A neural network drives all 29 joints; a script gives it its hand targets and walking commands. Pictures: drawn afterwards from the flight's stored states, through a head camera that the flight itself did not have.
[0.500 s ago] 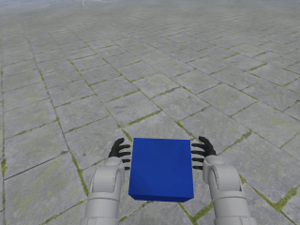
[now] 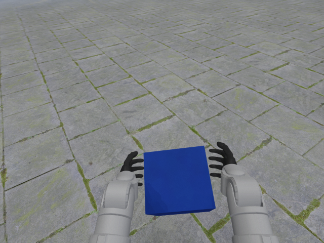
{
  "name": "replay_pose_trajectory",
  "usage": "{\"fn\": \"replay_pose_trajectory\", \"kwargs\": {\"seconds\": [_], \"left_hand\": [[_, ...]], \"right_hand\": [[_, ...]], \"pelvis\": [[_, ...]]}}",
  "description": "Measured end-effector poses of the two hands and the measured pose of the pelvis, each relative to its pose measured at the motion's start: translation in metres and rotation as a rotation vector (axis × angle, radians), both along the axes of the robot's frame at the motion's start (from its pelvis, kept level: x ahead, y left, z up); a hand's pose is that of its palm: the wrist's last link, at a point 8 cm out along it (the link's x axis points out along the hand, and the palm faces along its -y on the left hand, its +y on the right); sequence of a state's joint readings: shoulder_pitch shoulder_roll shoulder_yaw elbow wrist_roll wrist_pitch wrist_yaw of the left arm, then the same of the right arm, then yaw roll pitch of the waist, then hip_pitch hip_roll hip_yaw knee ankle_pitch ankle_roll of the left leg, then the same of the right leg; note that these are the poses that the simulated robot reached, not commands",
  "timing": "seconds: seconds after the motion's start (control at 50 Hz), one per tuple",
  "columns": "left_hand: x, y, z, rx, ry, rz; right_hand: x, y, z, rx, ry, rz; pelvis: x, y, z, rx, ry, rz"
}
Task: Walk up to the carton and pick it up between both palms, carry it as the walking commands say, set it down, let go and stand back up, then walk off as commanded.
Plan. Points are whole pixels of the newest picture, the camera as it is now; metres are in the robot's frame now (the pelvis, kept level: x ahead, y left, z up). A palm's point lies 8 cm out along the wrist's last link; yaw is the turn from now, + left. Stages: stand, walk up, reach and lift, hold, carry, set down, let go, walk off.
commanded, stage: carry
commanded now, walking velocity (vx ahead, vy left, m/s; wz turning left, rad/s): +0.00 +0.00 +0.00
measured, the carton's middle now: (178, 184) +0.33 -0.01 -0.05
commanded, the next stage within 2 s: none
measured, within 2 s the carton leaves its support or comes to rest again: neither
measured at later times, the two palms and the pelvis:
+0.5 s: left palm (127, 176) +0.28 +0.12 +0.07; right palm (231, 168) +0.30 -0.13 +0.08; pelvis +0.00 -0.01 +0.00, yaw +0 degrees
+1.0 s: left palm (128, 175) +0.29 +0.12 +0.06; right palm (231, 168) +0.30 -0.13 +0.08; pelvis +0.00 -0.01 +0.00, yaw +0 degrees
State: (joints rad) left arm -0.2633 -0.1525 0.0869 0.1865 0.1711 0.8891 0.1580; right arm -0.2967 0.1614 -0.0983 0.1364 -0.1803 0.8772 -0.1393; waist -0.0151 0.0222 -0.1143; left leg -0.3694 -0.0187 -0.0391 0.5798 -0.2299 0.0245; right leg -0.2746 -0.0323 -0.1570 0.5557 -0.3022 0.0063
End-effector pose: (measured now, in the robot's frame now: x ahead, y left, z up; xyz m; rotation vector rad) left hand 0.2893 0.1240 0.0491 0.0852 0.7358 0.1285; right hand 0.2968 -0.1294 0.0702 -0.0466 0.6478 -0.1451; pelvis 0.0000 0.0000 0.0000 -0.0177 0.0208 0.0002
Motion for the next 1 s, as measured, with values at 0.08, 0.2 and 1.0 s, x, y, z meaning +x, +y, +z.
{"fn": "replay_pose_trajectory", "kwargs": {"seconds": [0.08,0.2,1.0], "left_hand": [[-0.003,-0.001,0.001,0.007,0.013,0.004],[-0.005,-0.005,0.004,0.017,0.027,-0.002],[0.0,-0.005,0.016,0.005,0.022,0.032]], "right_hand": [[-0.002,-0.001,-0.001,0.003,0.009,0.001],[-0.005,-0.005,0.001,0.008,0.02,-0.005],[0.002,-0.004,0.007,0.016,0.03,-0.009]], "pelvis": [[-0.001,-0.001,0.0,0.001,-0.002,0.0],[-0.003,-0.003,0.0,0.003,-0.005,-0.001],[-0.003,-0.007,0.0,0.005,-0.005,-0.002]]}}
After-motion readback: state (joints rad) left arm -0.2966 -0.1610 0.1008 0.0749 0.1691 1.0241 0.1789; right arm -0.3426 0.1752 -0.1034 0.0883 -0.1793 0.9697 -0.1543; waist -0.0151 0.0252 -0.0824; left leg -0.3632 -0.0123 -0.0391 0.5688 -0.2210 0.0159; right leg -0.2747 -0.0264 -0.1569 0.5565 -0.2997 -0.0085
